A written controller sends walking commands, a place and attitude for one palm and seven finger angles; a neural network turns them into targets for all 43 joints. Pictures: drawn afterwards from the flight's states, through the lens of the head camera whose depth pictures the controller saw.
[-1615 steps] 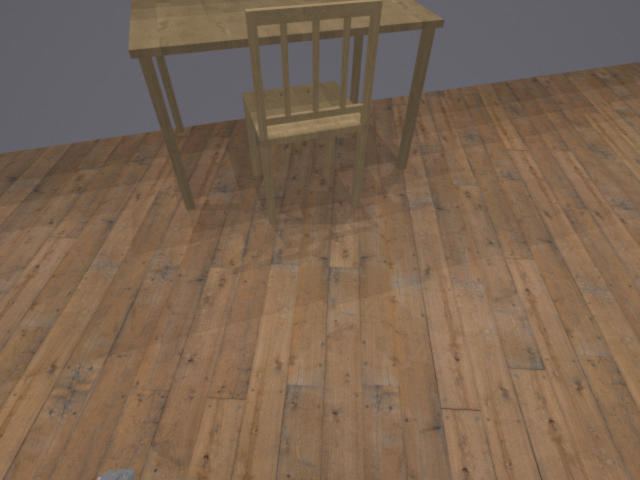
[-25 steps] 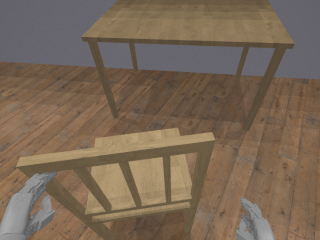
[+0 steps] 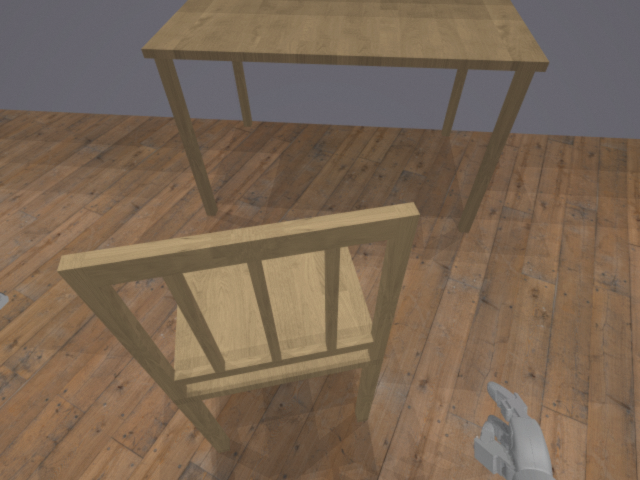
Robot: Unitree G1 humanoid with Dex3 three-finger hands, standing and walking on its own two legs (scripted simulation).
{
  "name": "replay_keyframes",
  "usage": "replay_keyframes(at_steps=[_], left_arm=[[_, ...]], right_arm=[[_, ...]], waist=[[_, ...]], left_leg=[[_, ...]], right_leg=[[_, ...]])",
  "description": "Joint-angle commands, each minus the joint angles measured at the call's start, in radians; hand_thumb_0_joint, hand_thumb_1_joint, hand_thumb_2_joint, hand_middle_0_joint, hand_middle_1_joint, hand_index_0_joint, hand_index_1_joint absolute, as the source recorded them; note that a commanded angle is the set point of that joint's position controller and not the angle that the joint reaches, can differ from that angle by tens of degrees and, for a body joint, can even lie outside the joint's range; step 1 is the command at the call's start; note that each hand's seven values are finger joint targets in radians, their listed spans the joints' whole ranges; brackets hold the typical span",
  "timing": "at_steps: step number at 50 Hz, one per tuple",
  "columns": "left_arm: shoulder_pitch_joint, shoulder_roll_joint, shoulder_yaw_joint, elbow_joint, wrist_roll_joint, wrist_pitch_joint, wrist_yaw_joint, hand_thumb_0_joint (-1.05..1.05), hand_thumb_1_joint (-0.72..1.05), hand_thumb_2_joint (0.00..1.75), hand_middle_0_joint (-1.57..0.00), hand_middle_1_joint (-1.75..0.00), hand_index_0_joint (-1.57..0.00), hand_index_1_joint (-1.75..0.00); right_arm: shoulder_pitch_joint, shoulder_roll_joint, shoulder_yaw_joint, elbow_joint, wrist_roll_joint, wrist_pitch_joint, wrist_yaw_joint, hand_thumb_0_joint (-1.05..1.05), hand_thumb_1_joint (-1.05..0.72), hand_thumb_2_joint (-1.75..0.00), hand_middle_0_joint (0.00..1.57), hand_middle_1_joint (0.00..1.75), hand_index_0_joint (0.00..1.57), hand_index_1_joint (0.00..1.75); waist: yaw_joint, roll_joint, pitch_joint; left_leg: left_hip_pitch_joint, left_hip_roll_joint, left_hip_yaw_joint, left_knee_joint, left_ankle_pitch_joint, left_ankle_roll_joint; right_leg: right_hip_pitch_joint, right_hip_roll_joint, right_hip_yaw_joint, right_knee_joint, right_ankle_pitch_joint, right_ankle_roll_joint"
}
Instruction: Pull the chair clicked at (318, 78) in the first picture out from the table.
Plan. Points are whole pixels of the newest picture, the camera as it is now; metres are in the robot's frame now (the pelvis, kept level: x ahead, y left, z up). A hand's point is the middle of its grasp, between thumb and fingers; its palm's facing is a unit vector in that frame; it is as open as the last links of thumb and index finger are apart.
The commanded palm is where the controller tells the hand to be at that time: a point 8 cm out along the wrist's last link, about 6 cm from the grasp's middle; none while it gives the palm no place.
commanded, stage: step back with the hand held close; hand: left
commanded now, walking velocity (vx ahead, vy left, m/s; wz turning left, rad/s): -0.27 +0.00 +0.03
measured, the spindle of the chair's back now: (266, 315) +0.37 +0.13 -0.08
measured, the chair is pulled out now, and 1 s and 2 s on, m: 0.67 0.67 0.67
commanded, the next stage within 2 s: stop stepping back and stand still in 0.40 s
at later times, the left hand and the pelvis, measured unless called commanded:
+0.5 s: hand out of the picture +0.11 +0.30 +0.21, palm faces +0.43 -0.69 -0.59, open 7.4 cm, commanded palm +0.04 +0.33 +0.19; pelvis -0.11 +0.03 +0.00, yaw -2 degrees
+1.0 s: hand out of the picture -0.04 +0.24 +0.16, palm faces +0.37 -0.80 -0.46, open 7.5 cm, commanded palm -0.09 +0.30 +0.19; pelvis -0.23 +0.00 +0.00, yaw +0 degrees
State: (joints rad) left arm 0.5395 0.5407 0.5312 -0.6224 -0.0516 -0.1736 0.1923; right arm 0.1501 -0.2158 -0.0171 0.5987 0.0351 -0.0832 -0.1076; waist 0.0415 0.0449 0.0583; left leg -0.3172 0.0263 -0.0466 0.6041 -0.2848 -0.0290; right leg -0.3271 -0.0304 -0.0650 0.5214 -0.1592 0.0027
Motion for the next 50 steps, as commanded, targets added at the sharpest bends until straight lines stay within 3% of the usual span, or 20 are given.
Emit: replay_keyframes(at_steps=[1, 4, 6, 8, 10, 12, 15, 22, 25, 28, 31, 32, 35, 37, 38, 40, 42, 45, 48, 50], left_arm=[[0.026, -0.026, -0.044, 0.286, 0.02, 0.015, -0.01, 0.0, 0.9, 0.9, -0.2, -0.3, -0.2, -0.3], [-0.107, -0.011, -0.091, 0.247, 0.025, 0.026, -0.012, 0.0, 0.9, 0.9, -0.2, -0.3, -0.2, -0.3], [-0.123, 0.003, -0.096, 0.155, 0.024, 0.023, -0.01, 0.0, 0.9, 0.9, -0.2, -0.3, -0.2, -0.3], [-0.191, 0.069, -0.054, -0.082, 0.043, 0.006, 0.001, 0.0, 0.9, 0.9, -0.2, -0.3, -0.2, -0.3], [-0.247, 0.178, 0.05, -0.315, 0.076, -0.031, 0.026, 0.0, 0.9, 0.9, -0.2, -0.3, -0.2, -0.3], [-0.157, 0.167, 0.065, -0.421, 0.069, -0.054, 0.025, 0.0, 0.9, 0.9, -0.2, -0.3, -0.2, -0.3], [0.029, 0.188, 0.139, -0.434, 0.056, -0.073, 0.031, 0.0, 0.9, 0.9, -0.2, -0.3, -0.2, -0.3], [0.046, 0.051, 0.072, -0.008, -0.005, -0.101, -0.026, 0.0, 0.9, 0.9, -0.2, -0.3, -0.2, -0.3], [0.085, 0.051, 0.064, 0.015, -0.016, -0.108, -0.056, 0.0, 0.9, 0.9, -0.2, -0.3, -0.2, -0.3], [0.121, 0.091, 0.084, -0.157, -0.03, -0.097, -0.075, 0.0, 0.9, 0.9, -0.2, -0.3, -0.2, -0.3], [0.176, 0.153, 0.133, -0.249, -0.049, -0.086, -0.068, 0.0, 0.9, 0.9, -0.2, -0.3, -0.2, -0.3], [0.135, 0.183, 0.169, -0.248, -0.039, -0.08, -0.056, 0.0, 0.9, 0.9, -0.2, -0.3, -0.2, -0.3], [0.102, 0.104, 0.141, -0.141, -0.025, -0.055, -0.035, 0.0, 0.9, 0.9, -0.2, -0.3, -0.2, -0.3], [-0.036, 0.097, 0.121, -0.071, -0.013, -0.081, -0.019, 0.0, 0.9, 0.9, -0.2, -0.3, -0.2, -0.3], [-0.075, 0.101, 0.095, -0.019, 0.009, -0.081, -0.017, 0.0, 0.9, 0.9, -0.2, -0.3, -0.2, -0.3], [-0.071, 0.052, 0.028, 0.077, 0.008, -0.065, -0.029, 0.0, 0.9, 0.9, -0.2, -0.3, -0.2, -0.3], [-0.07, 0.039, -0.006, 0.057, 0.011, -0.048, -0.037, 0.0, 0.9, 0.9, -0.2, -0.3, -0.2, -0.3], [0.062, 0.045, -0.016, 0.027, 0.022, -0.06, -0.039, 0.0, 0.9, 0.9, -0.2, -0.3, -0.2, -0.3], [-0.015, 0.084, 0.0, -0.104, 0.025, -0.071, -0.037, 0.0, 0.9, 0.9, -0.2, -0.3, -0.2, -0.3], [-0.075, 0.154, 0.07, -0.141, 0.031, -0.088, -0.027, 0.0, 0.9, 0.9, -0.2, -0.3, -0.2, -0.3]], right_arm=[[-0.037, -0.119, -0.065, -0.094, 0.006, -0.012, 0.02, 0.0, -0.9, -0.9, 0.2, 0.3, 0.2, 0.3], [-0.062, -0.11, -0.034, -0.114, 0.009, -0.003, 0.016, 0.0, -0.9, -0.9, 0.2, 0.3, 0.2, 0.3], [-0.068, -0.112, -0.013, -0.141, 0.003, -0.003, 0.002, 0.0, -0.9, -0.9, 0.2, 0.3, 0.2, 0.3], [-0.07, -0.14, -0.011, -0.181, -0.009, -0.015, -0.008, 0.0, -0.9, -0.9, 0.2, 0.3, 0.2, 0.3], [-0.098, -0.141, -0.021, -0.197, -0.015, -0.046, -0.008, 0.0, -0.9, -0.9, 0.2, 0.3, 0.2, 0.3], [-0.072, -0.112, -0.037, -0.201, -0.036, -0.086, 0.004, 0.0, -0.9, -0.9, 0.2, 0.3, 0.2, 0.3], [-0.047, -0.125, -0.056, -0.161, -0.024, -0.131, 0.022, 0.0, -0.9, -0.9, 0.2, 0.3, 0.2, 0.3], [0.005, -0.137, -0.065, -0.006, -0.052, -0.161, 0.036, 0.0, -0.9, -0.9, 0.2, 0.3, 0.2, 0.3], [-0.026, -0.135, -0.076, -0.023, -0.041, -0.151, 0.044, 0.0, -0.9, -0.9, 0.2, 0.3, 0.2, 0.3], [-0.049, -0.122, -0.065, -0.102, -0.013, -0.1, 0.052, 0.0, -0.9, -0.9, 0.2, 0.3, 0.2, 0.3], [-0.011, -0.099, -0.073, -0.16, 0.008, -0.042, 0.055, 0.0, -0.9, -0.9, 0.2, 0.3, 0.2, 0.3], [-0.05, -0.112, -0.075, -0.175, 0.032, -0.039, 0.056, 0.0, -0.9, -0.9, 0.2, 0.3, 0.2, 0.3], [-0.086, -0.09, -0.018, -0.172, 0.01, -0.019, 0.031, 0.0, -0.9, -0.9, 0.2, 0.3, 0.2, 0.3], [-0.004, -0.118, -0.029, -0.134, -0.007, -0.046, 0.02, 0.0, -0.9, -0.9, 0.2, 0.3, 0.2, 0.3], [0.038, -0.122, -0.04, -0.119, -0.025, -0.056, 0.037, 0.0, -0.9, -0.9, 0.2, 0.3, 0.2, 0.3], [0.012, -0.113, -0.045, -0.1, -0.017, -0.073, 0.045, 0.0, -0.9, -0.9, 0.2, 0.3, 0.2, 0.3], [-0.006, -0.113, -0.035, -0.101, -0.008, -0.084, 0.045, 0.0, -0.9, -0.9, 0.2, 0.3, 0.2, 0.3], [-0.009, -0.102, -0.041, -0.114, -0.002, -0.064, 0.048, 0.0, -0.9, -0.9, 0.2, 0.3, 0.2, 0.3], [-0.012, -0.129, -0.073, -0.114, -0.011, -0.04, 0.047, 0.0, -0.9, -0.9, 0.2, 0.3, 0.2, 0.3], [-0.025, -0.113, -0.043, -0.102, -0.019, -0.031, 0.045, 0.0, -0.9, -0.9, 0.2, 0.3, 0.2, 0.3]], waist=[[-0.05, -0.238, -0.027], [-0.06, -0.366, 0.003], [-0.056, -0.271, 0.018], [-0.041, -0.064, 0.007], [-0.043, 0.312, -0.093], [-0.041, 0.379, -0.139], [0.004, 0.325, -0.213], [-0.058, 0.19, -0.24], [-0.039, 0.104, -0.317], [-0.026, 0.004, -0.377], [-0.04, -0.506, -0.335], [-0.048, -0.487, -0.235], [-0.094, 0.053, -0.067], [-0.088, 0.354, -0.087], [-0.077, 0.329, -0.089], [-0.048, 0.231, -0.089], [-0.042, 0.137, -0.071], [-0.036, -0.115, -0.11], [-0.06, -0.339, 0.009], [-0.081, -0.186, 0.028]], left_leg=[[0.088, -0.019, 0.028, 0.227, -0.169, 0.02], [0.078, 0.002, 0.022, 0.143, -0.18, 0.042], [0.007, 0.007, 0.017, -0.056, -0.222, 0.051], [-0.186, 0.102, -0.163, -0.319, -0.357, 0.107], [-0.371, 0.266, -0.356, -0.518, -0.54, 0.189], [-0.331, 0.264, -0.33, -0.498, -0.379, 0.188], [-0.153, 0.179, -0.156, -0.313, -0.063, 0.157], [0.339, 0.21, -0.252, -0.129, 0.739, 0.142], [0.378, 0.198, -0.214, -0.102, 0.762, 0.142], [0.263, 0.13, -0.136, -0.052, 0.323, 0.102], [0.053, -0.101, 0.07, 0.404, -0.061, 0.032], [-0.03, -0.07, 0.024, 0.475, -0.087, 0.044], [0.06, -0.032, 0.012, -0.05, 0.026, 0.083], [0.297, 0.112, -0.16, -0.215, 0.597, 0.097], [0.297, 0.169, -0.235, -0.197, 0.749, 0.122], [0.181, 0.204, -0.267, -0.197, 0.566, 0.201], [-0.043, 0.175, -0.256, -0.256, 0.246, 0.173], [-0.206, -0.003, -0.053, -0.07, -0.249, 0.085], [-0.049, -0.082, 0.017, 0.518, -0.152, 0.031], [-0.056, -0.024, -0.007, 0.573, -0.115, 0.037]], right_leg=[[-0.287, -0.242, 0.242, -0.347, -0.457, -0.101], [-0.331, -0.211, 0.135, -0.312, -0.518, -0.058], [-0.243, -0.142, 0.084, -0.248, -0.554, -0.017], [-0.049, -0.045, 0.054, -0.033, -0.469, 0.03], [0.183, 0.02, 0.041, 0.403, -0.23, 0.047], [0.147, 0.006, 0.089, 0.593, -0.2, 0.041], [0.13, 0.014, 0.022, 0.405, -0.235, 0.027], [-0.079, 0.021, 0.089, 0.05, -0.208, -0.004], [-0.013, 0.03, 0.085, -0.048, -0.172, -0.001], [0.157, 0.019, 0.008, -0.245, -0.039, 0.015], [0.192, -0.183, 0.118, -0.22, 0.329, -0.141], [0.126, -0.25, 0.157, -0.192, 0.385, -0.171], [0.021, -0.135, 0.074, 0.017, 0.291, -0.065], [-0.128, 0.005, -0.003, 0.33, -0.117, -0.007], [-0.156, 0.023, 0.044, 0.413, -0.329, -0.013], [-0.129, -0.004, 0.081, 0.346, -0.38, 0.008], [0.096, -0.03, 0.071, 0.108, -0.303, 0.008], [0.289, -0.077, 0.079, -0.143, -0.145, -0.007], [-0.262, -0.341, 0.497, -0.469, -0.67, -0.147], [-0.337, -0.342, 0.412, -0.428, -0.615, -0.171]])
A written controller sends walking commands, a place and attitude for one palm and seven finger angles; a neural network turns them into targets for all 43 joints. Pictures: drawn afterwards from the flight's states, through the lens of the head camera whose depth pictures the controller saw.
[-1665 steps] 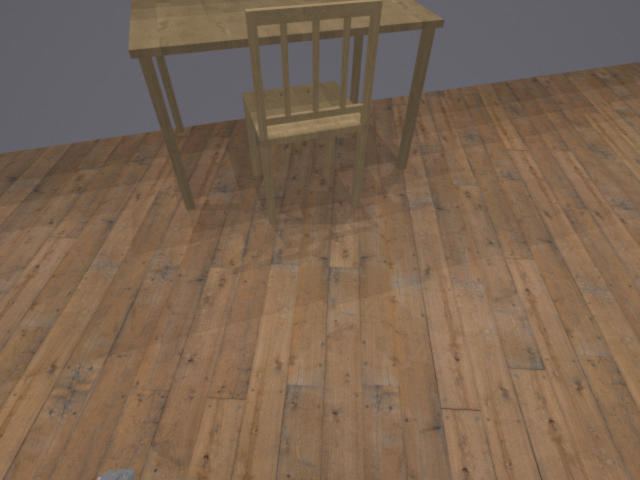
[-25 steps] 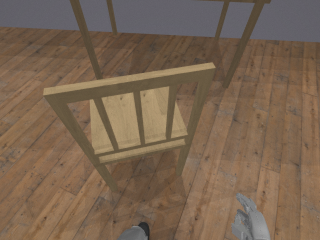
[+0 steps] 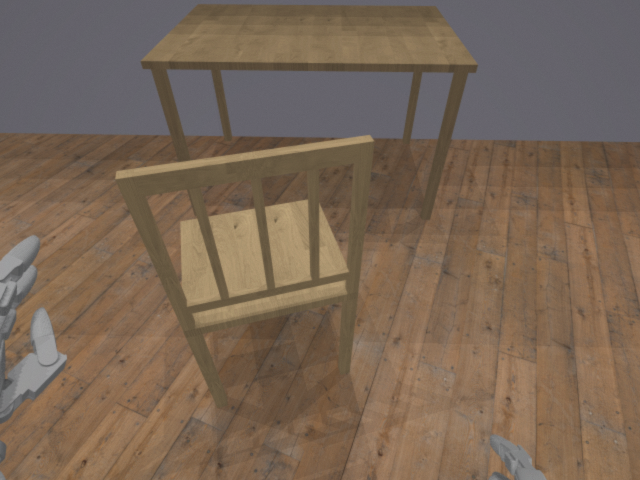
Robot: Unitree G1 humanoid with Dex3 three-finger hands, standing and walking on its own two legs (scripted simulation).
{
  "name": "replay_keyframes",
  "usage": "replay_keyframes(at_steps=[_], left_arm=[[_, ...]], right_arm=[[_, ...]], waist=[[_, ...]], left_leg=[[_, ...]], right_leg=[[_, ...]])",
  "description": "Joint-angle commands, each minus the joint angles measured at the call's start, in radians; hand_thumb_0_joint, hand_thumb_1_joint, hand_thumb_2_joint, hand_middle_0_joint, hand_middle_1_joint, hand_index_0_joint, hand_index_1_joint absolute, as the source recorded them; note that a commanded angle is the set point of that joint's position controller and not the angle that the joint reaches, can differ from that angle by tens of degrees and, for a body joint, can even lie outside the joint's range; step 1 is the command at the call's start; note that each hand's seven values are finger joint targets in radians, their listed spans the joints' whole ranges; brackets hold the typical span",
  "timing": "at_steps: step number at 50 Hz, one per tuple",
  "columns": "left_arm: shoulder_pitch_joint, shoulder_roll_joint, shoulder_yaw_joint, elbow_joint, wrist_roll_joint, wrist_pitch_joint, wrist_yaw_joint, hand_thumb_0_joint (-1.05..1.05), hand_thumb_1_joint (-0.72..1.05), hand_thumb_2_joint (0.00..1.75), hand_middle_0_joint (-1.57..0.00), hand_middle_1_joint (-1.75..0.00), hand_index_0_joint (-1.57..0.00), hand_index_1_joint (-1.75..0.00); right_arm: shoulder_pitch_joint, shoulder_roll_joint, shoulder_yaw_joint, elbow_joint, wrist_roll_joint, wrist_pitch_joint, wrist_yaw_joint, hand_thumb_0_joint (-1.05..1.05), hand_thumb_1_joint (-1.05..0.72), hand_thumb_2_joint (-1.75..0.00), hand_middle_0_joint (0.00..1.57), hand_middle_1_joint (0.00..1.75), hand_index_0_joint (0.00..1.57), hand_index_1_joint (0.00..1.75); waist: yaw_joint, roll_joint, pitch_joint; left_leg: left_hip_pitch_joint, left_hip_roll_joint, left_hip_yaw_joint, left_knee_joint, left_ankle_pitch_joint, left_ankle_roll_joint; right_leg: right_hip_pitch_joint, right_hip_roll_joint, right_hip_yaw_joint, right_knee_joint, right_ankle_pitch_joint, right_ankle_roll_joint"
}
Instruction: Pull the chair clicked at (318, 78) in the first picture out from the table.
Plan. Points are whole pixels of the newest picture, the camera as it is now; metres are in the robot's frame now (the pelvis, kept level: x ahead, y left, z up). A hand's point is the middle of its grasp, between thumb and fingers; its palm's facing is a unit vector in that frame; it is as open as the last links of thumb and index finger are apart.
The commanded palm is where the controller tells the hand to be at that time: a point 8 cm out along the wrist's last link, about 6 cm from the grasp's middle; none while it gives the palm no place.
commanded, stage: stop stepping back and stand still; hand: left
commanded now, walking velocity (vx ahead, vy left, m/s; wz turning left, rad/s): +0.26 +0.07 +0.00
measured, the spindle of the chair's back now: (264, 237) +0.60 +0.13 -0.08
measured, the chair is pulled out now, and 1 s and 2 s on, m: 0.67 0.67 0.67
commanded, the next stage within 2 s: let the arm hang, fingers relaxed in 0.46 s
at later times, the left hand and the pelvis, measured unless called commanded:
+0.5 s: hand out of the picture +0.14 +0.28 +0.17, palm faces +0.43 -0.74 -0.52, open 7.4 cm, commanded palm +0.08 +0.31 +0.19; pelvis -0.05 +0.01 +0.00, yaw +1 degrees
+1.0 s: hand out of the picture +0.01 +0.18 -0.16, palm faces +0.10 -0.98 -0.17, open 6.9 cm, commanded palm none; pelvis -0.06 +0.00 +0.01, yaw +4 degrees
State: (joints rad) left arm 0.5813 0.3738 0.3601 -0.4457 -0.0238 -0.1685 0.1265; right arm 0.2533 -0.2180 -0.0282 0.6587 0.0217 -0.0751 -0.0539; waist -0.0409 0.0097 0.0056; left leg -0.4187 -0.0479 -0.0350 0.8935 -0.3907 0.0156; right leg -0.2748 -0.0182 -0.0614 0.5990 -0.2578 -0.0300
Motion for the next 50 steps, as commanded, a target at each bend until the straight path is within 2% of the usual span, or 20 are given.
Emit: replay_keyframes(at_steps=[1, 7, 10, 12, 15, 20, 23, 25, 27, 28, 30, 31, 32, 33, 35, 36, 39, 41, 46, 50], left_arm=[[-0.12, 0.308, 0.247, -0.281, 0.006, -0.095, 0.04, 0.0, 0.9, 0.9, -0.2, -0.3, -0.2, -0.3], [-0.159, 0.235, 0.2, -0.219, 0.004, -0.106, 0.07, 0.0, 0.9, 0.9, -0.2, -0.3, -0.2, -0.3], [-0.065, 0.206, 0.179, -0.215, 0.009, -0.1, 0.065, 0.0, 0.9, 0.9, -0.2, -0.3, -0.2, -0.3], [-0.015, 0.204, 0.183, -0.148, 0.012, -0.081, 0.052, 0.0, 0.9, 0.9, -0.2, -0.3, -0.2, -0.3], [-0.043, 0.222, 0.177, -0.193, 0.022, -0.1, 0.039, 0.0, 0.9, 0.9, -0.2, -0.3, -0.2, -0.3], [-0.089, 0.273, 0.221, -0.253, 0.01, -0.106, 0.037, 0.0, 0.9, 0.9, -0.2, -0.3, -0.2, -0.3], [-0.158, 0.268, 0.221, -0.203, 0.001, -0.103, 0.047, 0.0, 0.9, 0.9, -0.2, -0.3, -0.2, -0.3], [-0.135, 0.242, 0.181, -0.187, -0.011, -0.086, 0.046, 0.0, 0.9, 0.9, -0.2, -0.3, -0.2, -0.3], [-0.096, 0.22, 0.177, -0.157, -0.017, -0.08, 0.048, 0.0, 0.9, 0.9, -0.2, -0.3, -0.2, -0.3], [-0.17, -0.051, -0.195, 0.508, 0.098, 0.111, -0.074, 0.0, 0.9, 0.9, -0.2, -0.3, -0.2, -0.3], [-0.206, -0.102, -0.236, 0.524, 0.075, 0.189, -0.111, 0.0, 0.9, 0.9, -0.2, -0.3, -0.2, -0.3], [-0.195, -0.127, -0.258, 0.56, 0.058, 0.193, -0.116, 0.0, 0.9, 0.9, -0.2, -0.3, -0.2, -0.3], [-0.194, -0.145, -0.272, 0.604, 0.055, 0.192, -0.121, 0.0, 0.9, 0.9, -0.2, -0.3, -0.2, -0.3], [-0.228, -0.122, -0.274, 0.638, 0.051, 0.188, -0.12, 0.0, 0.9, 0.9, -0.2, -0.3, -0.2, -0.3], [-0.258, -0.108, -0.284, 0.722, 0.06, 0.184, -0.128, 0.0, 0.9, 0.9, -0.2, -0.3, -0.2, -0.3], [-0.241, -0.094, -0.28, 0.797, 0.064, 0.183, -0.128, 0.0, 0.9, 0.9, -0.2, -0.3, -0.2, -0.3], [-0.246, 0.017, -0.291, 0.989, 0.057, 0.162, -0.12, 0.0, 0.9, 0.9, -0.2, -0.3, -0.2, -0.3], [-0.292, 0.006, -0.309, 1.08, 0.049, 0.157, -0.115, 0.0, 0.9, 0.9, -0.2, -0.3, -0.2, -0.3], [-0.258, -0.097, -0.325, 1.209, 0.034, 0.158, -0.097, 0.0, 0.9, 0.9, -0.2, -0.3, -0.2, -0.3], [-0.264, -0.107, -0.336, 1.287, 0.028, 0.171, -0.096, 0.0, 0.9, 0.9, -0.2, -0.3, -0.2, -0.3]], right_arm=[[-0.128, -0.089, -0.015, -0.165, -0.011, -0.034, -0.015, 0.0, -0.9, -0.9, 0.2, 0.3, 0.2, 0.3], [-0.062, -0.101, -0.022, -0.16, -0.026, -0.097, -0.051, 0.0, -0.9, -0.9, 0.2, 0.3, 0.2, 0.3], [-0.074, -0.115, -0.051, -0.177, -0.001, -0.115, -0.04, 0.0, -0.9, -0.9, 0.2, 0.3, 0.2, 0.3], [-0.1, -0.094, -0.044, -0.151, -0.005, -0.108, -0.023, 0.0, -0.9, -0.9, 0.2, 0.3, 0.2, 0.3], [-0.117, -0.108, -0.051, -0.134, 0.013, -0.11, -0.002, 0.0, -0.9, -0.9, 0.2, 0.3, 0.2, 0.3], [-0.101, -0.11, -0.025, -0.126, -0.011, -0.087, -0.019, 0.0, -0.9, -0.9, 0.2, 0.3, 0.2, 0.3], [-0.081, -0.103, -0.034, -0.118, -0.013, -0.093, -0.022, 0.0, -0.9, -0.9, 0.2, 0.3, 0.2, 0.3], [-0.076, -0.128, -0.068, -0.136, 0.014, -0.082, -0.009, 0.0, -0.9, -0.9, 0.2, 0.3, 0.2, 0.3], [-0.109, -0.099, -0.031, -0.139, 0.001, -0.067, -0.006, 0.0, -0.9, -0.9, 0.2, 0.3, 0.2, 0.3], [-0.016, -0.109, -0.047, 0.054, -0.027, -0.04, 0.082, 0.0, -0.9, -0.9, 0.2, 0.3, 0.2, 0.3], [0.074, -0.011, -0.016, 0.047, -0.032, 0.048, 0.078, 0.0, -0.9, -0.9, 0.2, 0.3, 0.2, 0.3], [0.049, -0.032, -0.005, 0.033, -0.046, 0.051, 0.076, 0.0, -0.9, -0.9, 0.2, 0.3, 0.2, 0.3], [0.021, -0.085, -0.014, 0.014, -0.062, 0.044, 0.073, 0.0, -0.9, -0.9, 0.2, 0.3, 0.2, 0.3], [-0.001, -0.137, -0.026, -0.007, -0.073, 0.037, 0.065, 0.0, -0.9, -0.9, 0.2, 0.3, 0.2, 0.3], [-0.081, -0.132, -0.015, -0.027, -0.078, 0.034, 0.053, 0.0, -0.9, -0.9, 0.2, 0.3, 0.2, 0.3], [-0.1, -0.124, -0.006, -0.013, -0.073, 0.033, 0.047, 0.0, -0.9, -0.9, 0.2, 0.3, 0.2, 0.3], [0.012, -0.07, -0.001, 0.067, -0.038, 0.056, 0.041, 0.0, -0.9, -0.9, 0.2, 0.3, 0.2, 0.3], [0.055, -0.063, 0.005, 0.131, -0.039, 0.07, 0.04, 0.0, -0.9, -0.9, 0.2, 0.3, 0.2, 0.3], [0.12, -0.017, 0.016, 0.231, -0.043, 0.058, 0.031, 0.0, -0.9, -0.9, 0.2, 0.3, 0.2, 0.3], [0.122, -0.018, 0.018, 0.258, -0.037, 0.063, 0.023, 0.0, -0.9, -0.9, 0.2, 0.3, 0.2, 0.3]], waist=[[-0.001, -0.085, 0.051], [0.022, 0.017, -0.078], [0.041, 0.271, -0.077], [0.007, 0.247, -0.001], [0.037, 0.057, 0.038], [0.036, 0.176, -0.038], [0.007, -0.059, -0.101], [0.028, -0.26, -0.071], [0.02, -0.117, -0.016], [-0.031, -0.037, 0.016], [-0.057, -0.026, 0.051], [-0.02, 0.039, 0.083], [0.004, 0.149, 0.074], [0.014, 0.106, 0.076], [0.073, -0.099, 0.003], [0.093, -0.081, -0.033], [0.044, -0.215, -0.093], [0.019, -0.111, -0.054], [0.03, 0.167, -0.066], [0.05, 0.099, 0.003]], left_leg=[[0.085, 0.077, -0.008, 0.196, -0.006, 0.0], [0.196, 0.027, 0.104, -0.542, -0.032, 0.038], [0.302, 0.28, -0.227, -0.666, 0.107, 0.126], [0.144, 0.334, -0.362, -0.708, -0.022, 0.184], [0.141, 0.288, -0.19, -0.623, 0.164, 0.164], [0.092, 0.241, -0.101, -0.444, 0.234, 0.106], [-0.079, 0.093, -0.004, -0.188, 0.002, 0.043], [-0.043, 0.032, 0.012, 0.036, -0.065, 0.005], [0.021, 0.085, -0.01, -0.102, -0.053, 0.014], [-0.01, 0.128, -0.002, -0.08, -0.046, 0.003], [0.221, 0.058, 0.04, -0.319, 0.102, -0.002], [0.186, 0.108, -0.059, -0.412, 0.146, 0.031], [0.092, 0.24, -0.279, -0.499, 0.185, 0.11], [0.018, 0.336, -0.406, -0.555, 0.228, 0.184], [-0.06, 0.274, -0.277, -0.498, 0.329, 0.145], [-0.078, 0.206, -0.21, -0.426, 0.376, 0.101], [0.107, 0.018, 0.008, -0.205, 0.102, -0.01], [0.173, 0.042, 0.018, -0.202, 0.064, -0.016], [0.24, 0.129, -0.043, -0.403, 0.378, 0.01], [0.14, 0.144, -0.061, -0.475, 0.316, 0.014]], right_leg=[[-0.386, -0.311, 0.31, -0.454, -0.475, -0.118], [-0.005, -0.169, 0.115, -0.22, -0.336, -0.037], [-0.177, -0.009, -0.038, 0.301, -0.206, 0.039], [-0.264, -0.037, 0.036, 0.505, -0.148, 0.038], [-0.213, -0.049, -0.002, 0.3, -0.096, 0.036], [0.119, 0.01, -0.071, -0.195, -0.026, 0.017], [0.304, -0.182, 0.273, -0.281, 0.037, -0.097], [0.153, -0.339, 0.499, -0.436, -0.158, -0.166], [0.063, -0.329, 0.38, -0.401, -0.132, -0.175], [-0.048, -0.317, 0.098, -0.158, 0.133, -0.147], [-0.266, -0.163, -0.004, -0.087, -0.099, -0.051], [-0.307, -0.11, -0.031, 0.017, -0.178, -0.009], [-0.289, -0.036, -0.03, 0.166, -0.205, 0.032], [-0.235, -0.014, 0.023, 0.279, -0.248, 0.035], [-0.02, -0.034, 0.068, 0.154, -0.171, 0.031], [0.096, -0.042, 0.064, 0.012, -0.003, 0.032], [0.054, -0.243, 0.306, -0.244, 0.11, -0.11], [-0.007, -0.237, 0.292, -0.292, 0.077, -0.14], [0.082, -0.115, 0.122, -0.196, 0.217, -0.061], [0.156, -0.086, 0.08, -0.211, 0.171, -0.051]])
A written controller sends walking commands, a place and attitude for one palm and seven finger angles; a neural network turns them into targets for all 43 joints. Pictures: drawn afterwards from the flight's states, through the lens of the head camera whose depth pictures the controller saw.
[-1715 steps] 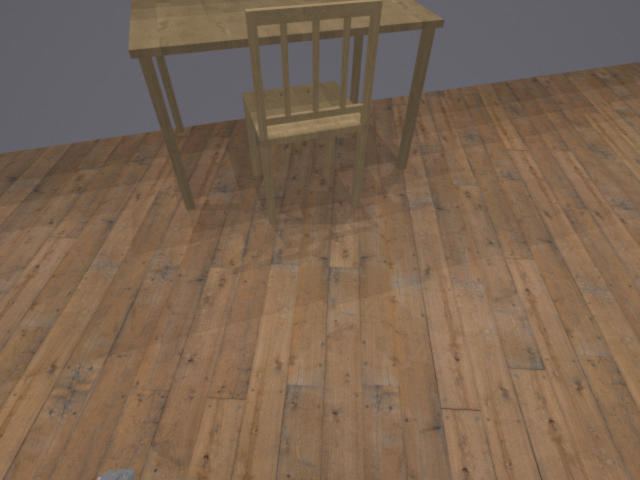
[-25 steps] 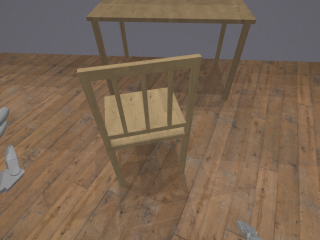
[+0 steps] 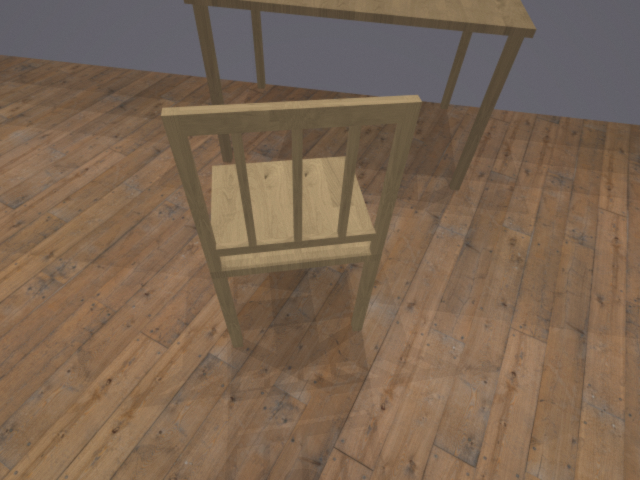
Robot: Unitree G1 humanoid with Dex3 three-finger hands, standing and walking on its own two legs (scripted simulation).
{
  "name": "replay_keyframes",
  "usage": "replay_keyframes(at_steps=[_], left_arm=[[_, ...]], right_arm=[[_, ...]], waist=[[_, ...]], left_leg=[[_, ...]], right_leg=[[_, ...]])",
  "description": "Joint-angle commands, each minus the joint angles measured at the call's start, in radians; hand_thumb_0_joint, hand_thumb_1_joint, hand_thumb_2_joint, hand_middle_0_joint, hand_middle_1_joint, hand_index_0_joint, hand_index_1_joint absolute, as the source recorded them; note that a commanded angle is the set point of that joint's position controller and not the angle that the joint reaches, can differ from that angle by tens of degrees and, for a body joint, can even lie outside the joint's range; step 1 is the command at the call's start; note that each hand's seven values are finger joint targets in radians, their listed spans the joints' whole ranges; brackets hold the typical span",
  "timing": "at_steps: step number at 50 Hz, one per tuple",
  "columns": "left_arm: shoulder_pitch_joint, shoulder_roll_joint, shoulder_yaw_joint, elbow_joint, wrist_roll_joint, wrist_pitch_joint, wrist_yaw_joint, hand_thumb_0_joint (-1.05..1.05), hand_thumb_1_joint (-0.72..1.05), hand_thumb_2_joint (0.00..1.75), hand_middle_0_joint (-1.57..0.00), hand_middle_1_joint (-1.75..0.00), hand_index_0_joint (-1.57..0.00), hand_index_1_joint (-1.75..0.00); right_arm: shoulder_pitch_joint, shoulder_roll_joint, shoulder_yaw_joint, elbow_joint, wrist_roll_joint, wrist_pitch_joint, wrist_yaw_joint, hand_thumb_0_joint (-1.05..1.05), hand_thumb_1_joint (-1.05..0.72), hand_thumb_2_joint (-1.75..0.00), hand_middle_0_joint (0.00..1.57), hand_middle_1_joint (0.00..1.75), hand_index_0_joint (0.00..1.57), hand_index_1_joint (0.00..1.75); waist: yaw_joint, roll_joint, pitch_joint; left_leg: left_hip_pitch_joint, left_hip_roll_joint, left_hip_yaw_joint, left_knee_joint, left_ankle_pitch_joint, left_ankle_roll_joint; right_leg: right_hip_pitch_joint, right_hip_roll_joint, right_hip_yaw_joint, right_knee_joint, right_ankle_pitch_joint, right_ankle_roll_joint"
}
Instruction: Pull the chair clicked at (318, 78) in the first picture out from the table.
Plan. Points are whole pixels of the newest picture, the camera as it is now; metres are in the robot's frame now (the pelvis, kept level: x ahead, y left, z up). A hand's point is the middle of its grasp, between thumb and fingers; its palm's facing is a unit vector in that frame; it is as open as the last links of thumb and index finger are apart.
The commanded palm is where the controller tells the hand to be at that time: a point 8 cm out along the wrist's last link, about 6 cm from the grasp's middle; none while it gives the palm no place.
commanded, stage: let the arm hang, fingers relaxed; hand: left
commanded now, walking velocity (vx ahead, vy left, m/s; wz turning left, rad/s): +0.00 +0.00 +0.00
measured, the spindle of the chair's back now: (297, 190) +0.66 +0.08 -0.08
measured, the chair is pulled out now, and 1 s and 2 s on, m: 0.67 0.67 0.67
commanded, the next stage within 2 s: look to check the result in 0.66 s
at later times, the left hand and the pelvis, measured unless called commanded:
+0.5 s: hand out of the picture -0.02 +0.17 -0.17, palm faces +0.02 -0.99 -0.15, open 7.4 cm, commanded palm none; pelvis +0.00 +0.02 +0.01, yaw -2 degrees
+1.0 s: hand out of the picture +0.00 +0.19 -0.17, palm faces +0.01 -0.99 -0.17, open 7.4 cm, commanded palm none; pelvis +0.01 +0.03 +0.01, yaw -2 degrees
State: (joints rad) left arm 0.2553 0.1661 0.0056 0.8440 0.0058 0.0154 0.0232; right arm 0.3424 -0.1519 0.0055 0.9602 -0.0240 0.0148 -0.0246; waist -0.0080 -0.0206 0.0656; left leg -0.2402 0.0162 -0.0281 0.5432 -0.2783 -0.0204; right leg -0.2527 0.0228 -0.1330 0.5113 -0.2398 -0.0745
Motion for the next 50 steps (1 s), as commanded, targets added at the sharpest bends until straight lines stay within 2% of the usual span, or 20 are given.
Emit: replay_keyframes(at_steps=[1, 3, 7, 10, 14, 21, 25, 32, 36, 41, 47, 50], left_arm=[[0.061, 0.105, 0.018, 0.015, -0.002, -0.012, 0.006, 0.0, 0.9, 0.9, -0.2, -0.3, -0.2, -0.3], [0.057, 0.106, 0.015, 0.049, -0.002, -0.009, 0.004, 0.0, 0.9, 0.9, -0.2, -0.3, -0.2, -0.3], [0.061, 0.115, 0.015, 0.097, -0.001, -0.005, 0.006, 0.0, 0.9, 0.9, -0.2, -0.3, -0.2, -0.3], [0.074, 0.109, 0.014, 0.122, 0.0, -0.004, 0.008, 0.0, 0.9, 0.9, -0.2, -0.3, -0.2, -0.3], [0.101, 0.097, 0.011, 0.15, -0.001, -0.007, 0.009, 0.0, 0.9, 0.9, -0.2, -0.3, -0.2, -0.3], [0.143, 0.063, 0.001, 0.194, -0.003, -0.013, 0.012, 0.0, 0.9, 0.9, -0.2, -0.3, -0.2, -0.3], [0.159, 0.047, -0.001, 0.212, -0.002, -0.016, 0.014, 0.0, 0.9, 0.9, -0.2, -0.3, -0.2, -0.3], [0.167, 0.025, -0.003, 0.222, 0.0, -0.014, 0.016, 0.0, 0.9, 0.9, -0.2, -0.3, -0.2, -0.3], [0.171, 0.018, -0.002, 0.226, 0.0, -0.016, 0.016, 0.0, 0.9, 0.9, -0.2, -0.3, -0.2, -0.3], [0.167, 0.015, -0.001, 0.222, 0.0, -0.018, 0.017, 0.0, 0.9, 0.9, -0.2, -0.3, -0.2, -0.3], [0.17, 0.017, -0.002, 0.223, 0.0, -0.02, 0.018, 0.0, 0.9, 0.9, -0.2, -0.3, -0.2, -0.3], [0.169, 0.016, -0.001, 0.221, -0.001, -0.019, 0.019, 0.0, 0.9, 0.9, -0.2, -0.3, -0.2, -0.3]], right_arm=[[0.044, -0.087, -0.016, -0.036, 0.009, -0.025, -0.006, 0.0, -0.9, -0.9, 0.2, 0.3, 0.2, 0.3], [0.062, -0.091, -0.016, -0.018, 0.009, -0.021, -0.005, 0.0, -0.9, -0.9, 0.2, 0.3, 0.2, 0.3], [0.105, -0.081, -0.015, 0.021, 0.005, -0.011, -0.001, 0.0, -0.9, -0.9, 0.2, 0.3, 0.2, 0.3], [0.13, -0.072, -0.013, 0.043, 0.004, -0.008, -0.001, 0.0, -0.9, -0.9, 0.2, 0.3, 0.2, 0.3], [0.145, -0.059, -0.008, 0.062, 0.006, -0.016, -0.004, 0.0, -0.9, -0.9, 0.2, 0.3, 0.2, 0.3], [0.147, -0.038, 0.001, 0.087, 0.01, -0.03, -0.012, 0.0, -0.9, -0.9, 0.2, 0.3, 0.2, 0.3], [0.148, -0.033, 0.001, 0.092, 0.014, -0.035, -0.016, 0.0, -0.9, -0.9, 0.2, 0.3, 0.2, 0.3], [0.148, -0.022, 0.0, 0.1, 0.012, -0.033, -0.019, 0.0, -0.9, -0.9, 0.2, 0.3, 0.2, 0.3], [0.145, -0.021, -0.001, 0.1, 0.013, -0.037, -0.02, 0.0, -0.9, -0.9, 0.2, 0.3, 0.2, 0.3], [0.148, -0.021, -0.002, 0.102, 0.014, -0.038, -0.021, 0.0, -0.9, -0.9, 0.2, 0.3, 0.2, 0.3], [0.139, -0.02, 0.001, 0.113, 0.015, -0.041, -0.021, 0.0, -0.9, -0.9, 0.2, 0.3, 0.2, 0.3], [0.14, -0.022, 0.002, 0.113, 0.015, -0.039, -0.022, 0.0, -0.9, -0.9, 0.2, 0.3, 0.2, 0.3]], waist=[[0.016, 0.087, -0.042], [0.014, 0.015, -0.008], [0.005, -0.043, 0.039], [0.0, -0.02, 0.057], [0.003, 0.003, 0.034], [0.009, 0.064, 0.045], [0.013, 0.053, 0.027], [0.009, 0.053, 0.067], [0.01, 0.057, 0.047], [0.007, 0.023, 0.025], [0.009, 0.019, 0.032], [0.007, 0.038, 0.038]], left_leg=[[-0.051, 0.076, -0.07, -0.139, 0.153, 0.052], [-0.055, 0.065, -0.065, -0.155, 0.063, 0.055], [-0.041, 0.046, -0.043, -0.153, -0.034, 0.058], [-0.027, 0.046, -0.038, -0.153, -0.059, 0.063], [-0.041, 0.053, -0.046, -0.17, -0.044, 0.067], [-0.042, 0.072, -0.062, -0.201, 0.024, 0.072], [-0.036, 0.076, -0.064, -0.201, 0.055, 0.073], [-0.043, 0.073, -0.067, -0.212, 0.012, 0.076], [-0.032, 0.077, -0.073, -0.214, 0.044, 0.079], [-0.016, 0.078, -0.072, -0.208, 0.071, 0.08], [0.007, 0.077, -0.06, -0.199, 0.134, 0.079], [0.007, 0.078, -0.063, -0.205, 0.127, 0.08]], right_leg=[[0.133, -0.13, 0.157, -0.14, 0.113, -0.007], [0.102, -0.134, 0.173, -0.184, 0.007, -0.007], [0.025, -0.143, 0.199, -0.248, -0.171, -0.006], [-0.025, -0.14, 0.204, -0.264, -0.228, -0.005], [0.009, -0.134, 0.202, -0.238, -0.167, -0.001], [0.028, -0.124, 0.18, -0.188, -0.038, 0.0], [0.053, -0.124, 0.17, -0.174, 0.011, 0.003], [0.02, -0.122, 0.171, -0.171, -0.013, 0.005], [0.037, -0.121, 0.166, -0.16, 0.022, 0.008], [0.047, -0.124, 0.166, -0.157, 0.039, 0.009], [0.044, -0.13, 0.168, -0.154, 0.08, 0.01], [0.041, -0.126, 0.167, -0.156, 0.07, 0.012]])
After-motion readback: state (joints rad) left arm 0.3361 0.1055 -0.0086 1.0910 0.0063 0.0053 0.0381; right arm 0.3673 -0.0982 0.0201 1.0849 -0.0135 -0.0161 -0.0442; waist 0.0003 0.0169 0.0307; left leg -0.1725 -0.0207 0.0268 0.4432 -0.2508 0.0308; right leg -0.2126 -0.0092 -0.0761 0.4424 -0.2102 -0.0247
